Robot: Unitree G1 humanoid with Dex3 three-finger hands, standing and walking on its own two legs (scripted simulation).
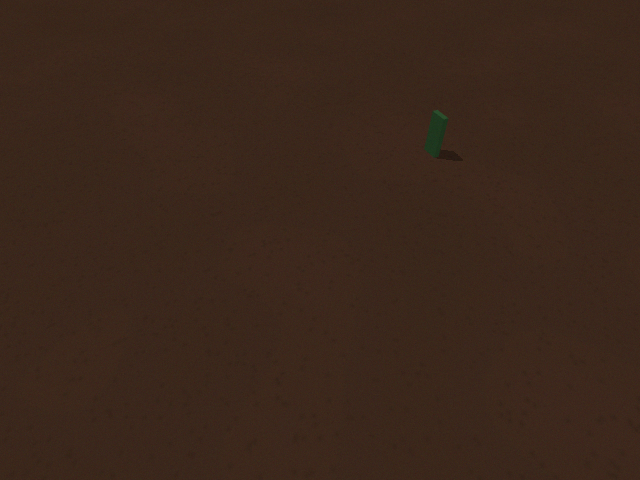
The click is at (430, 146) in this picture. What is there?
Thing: carton on end
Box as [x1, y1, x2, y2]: [424, 110, 448, 157]
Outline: 437,110 432,112 424,148 434,157 438,156 448,118
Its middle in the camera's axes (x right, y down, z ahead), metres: +0.62 -0.58 +2.09
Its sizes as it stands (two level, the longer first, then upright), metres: 0.096 0.030 0.235
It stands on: the floor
